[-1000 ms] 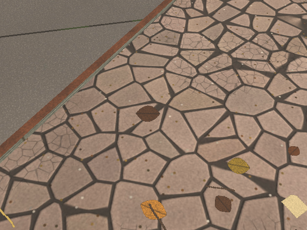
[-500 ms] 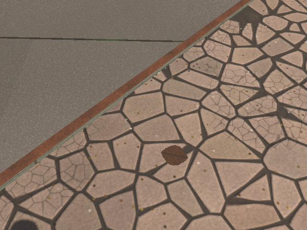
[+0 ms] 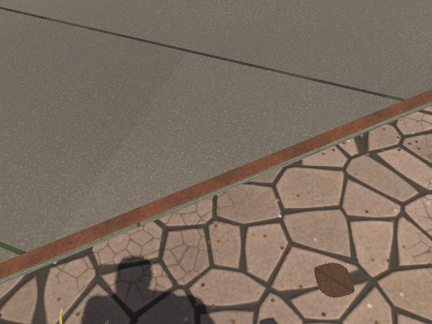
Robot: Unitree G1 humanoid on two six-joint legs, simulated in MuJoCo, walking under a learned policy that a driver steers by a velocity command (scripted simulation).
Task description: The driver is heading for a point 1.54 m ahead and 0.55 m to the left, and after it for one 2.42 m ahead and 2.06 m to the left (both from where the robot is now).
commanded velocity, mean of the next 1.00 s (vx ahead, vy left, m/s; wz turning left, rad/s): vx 0.29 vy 0.00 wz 0.49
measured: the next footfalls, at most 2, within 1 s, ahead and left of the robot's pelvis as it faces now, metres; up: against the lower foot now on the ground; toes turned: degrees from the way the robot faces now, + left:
left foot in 0.14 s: +0.05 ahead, +0.12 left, +0.00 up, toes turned +7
right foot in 0.60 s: +0.18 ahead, -0.05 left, +0.00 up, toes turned +24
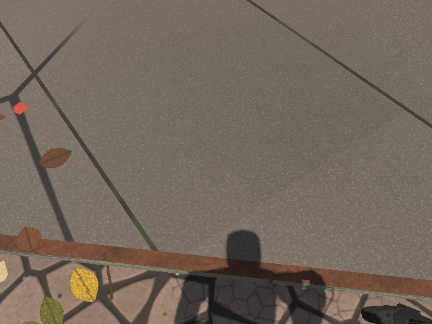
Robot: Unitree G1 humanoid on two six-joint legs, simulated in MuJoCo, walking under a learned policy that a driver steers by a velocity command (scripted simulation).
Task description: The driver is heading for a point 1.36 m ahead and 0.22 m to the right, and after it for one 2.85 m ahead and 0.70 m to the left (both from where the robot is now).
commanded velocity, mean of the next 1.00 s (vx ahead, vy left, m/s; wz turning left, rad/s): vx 0.50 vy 0.00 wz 0.03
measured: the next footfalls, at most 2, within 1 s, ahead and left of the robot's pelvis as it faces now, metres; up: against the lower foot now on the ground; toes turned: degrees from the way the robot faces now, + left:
left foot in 0.04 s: +0.17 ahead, +0.09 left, +0.00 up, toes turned +2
right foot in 0.54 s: +0.47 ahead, -0.09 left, +0.00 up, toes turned -4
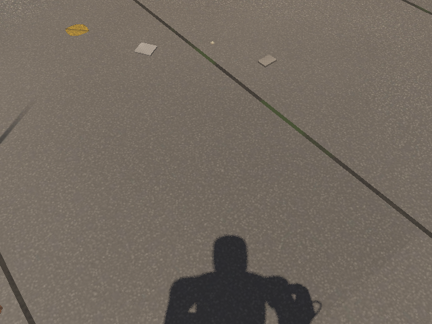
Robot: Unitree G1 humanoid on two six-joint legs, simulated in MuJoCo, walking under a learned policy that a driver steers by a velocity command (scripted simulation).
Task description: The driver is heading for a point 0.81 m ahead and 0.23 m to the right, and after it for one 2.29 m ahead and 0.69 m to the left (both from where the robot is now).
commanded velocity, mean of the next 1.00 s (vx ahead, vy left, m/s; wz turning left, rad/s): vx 0.50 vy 0.00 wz -0.20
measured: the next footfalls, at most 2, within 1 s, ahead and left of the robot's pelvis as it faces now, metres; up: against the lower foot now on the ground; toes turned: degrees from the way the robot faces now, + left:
left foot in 0.06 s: +0.22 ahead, +0.10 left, +0.04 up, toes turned +5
right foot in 0.66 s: +0.51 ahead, -0.08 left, +0.04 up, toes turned -8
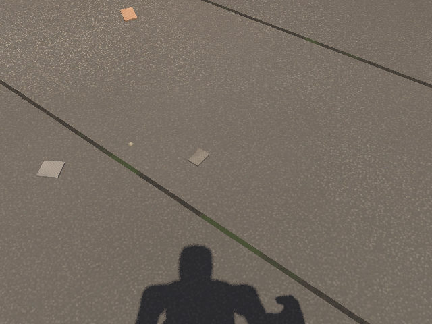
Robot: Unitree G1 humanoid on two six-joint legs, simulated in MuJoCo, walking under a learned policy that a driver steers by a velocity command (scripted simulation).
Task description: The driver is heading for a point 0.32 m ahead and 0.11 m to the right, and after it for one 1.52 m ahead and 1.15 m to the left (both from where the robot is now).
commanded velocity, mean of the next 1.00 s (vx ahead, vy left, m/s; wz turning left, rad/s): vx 0.50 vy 0.00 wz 0.12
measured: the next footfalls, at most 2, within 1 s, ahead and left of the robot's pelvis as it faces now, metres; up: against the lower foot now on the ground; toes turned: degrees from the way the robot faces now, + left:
left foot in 0.22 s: +0.32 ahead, +0.12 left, +0.00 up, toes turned -9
right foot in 0.70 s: +0.51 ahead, -0.10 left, +0.00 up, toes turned +3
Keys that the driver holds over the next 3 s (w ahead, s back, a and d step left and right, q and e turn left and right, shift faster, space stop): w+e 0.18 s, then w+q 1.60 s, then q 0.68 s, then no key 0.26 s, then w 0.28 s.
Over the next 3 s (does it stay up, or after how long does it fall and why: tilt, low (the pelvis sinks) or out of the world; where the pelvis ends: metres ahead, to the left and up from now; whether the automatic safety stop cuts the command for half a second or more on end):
stays up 1.08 0.33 0.00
